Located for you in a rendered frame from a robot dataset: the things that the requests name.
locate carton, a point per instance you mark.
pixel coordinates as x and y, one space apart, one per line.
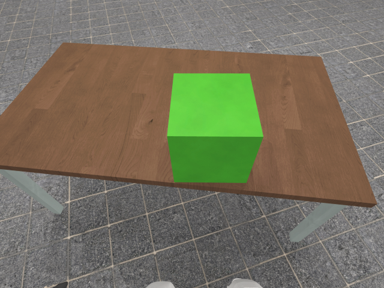
214 131

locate table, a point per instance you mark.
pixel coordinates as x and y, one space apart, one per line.
102 112

